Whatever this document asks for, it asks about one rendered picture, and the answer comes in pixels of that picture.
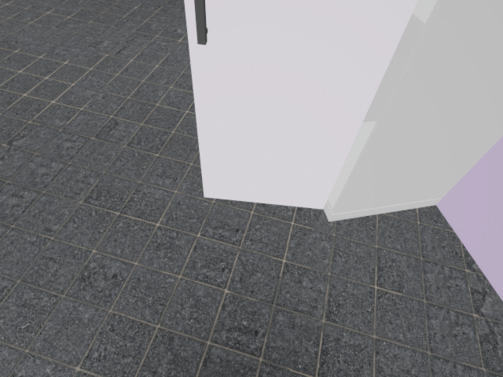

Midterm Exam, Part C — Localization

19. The fridge door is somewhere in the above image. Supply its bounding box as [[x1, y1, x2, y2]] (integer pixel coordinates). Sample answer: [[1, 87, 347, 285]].
[[184, 0, 418, 210]]

